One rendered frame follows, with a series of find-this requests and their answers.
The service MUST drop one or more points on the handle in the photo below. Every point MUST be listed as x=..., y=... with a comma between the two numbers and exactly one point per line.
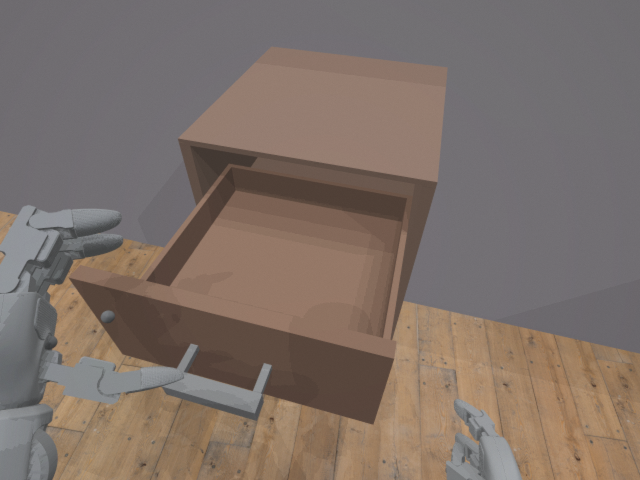
x=217, y=395

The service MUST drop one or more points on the robot left hand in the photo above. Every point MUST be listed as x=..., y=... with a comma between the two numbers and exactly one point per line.
x=39, y=250

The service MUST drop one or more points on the drawer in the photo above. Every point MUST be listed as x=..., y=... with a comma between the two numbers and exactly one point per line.
x=295, y=272

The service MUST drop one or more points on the left robot forearm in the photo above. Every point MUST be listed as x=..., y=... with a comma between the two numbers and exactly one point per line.
x=27, y=452

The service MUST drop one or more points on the robot right hand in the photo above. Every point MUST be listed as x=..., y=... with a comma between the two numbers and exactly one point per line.
x=492, y=459

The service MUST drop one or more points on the cabinet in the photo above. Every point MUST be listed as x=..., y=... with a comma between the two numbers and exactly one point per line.
x=359, y=121

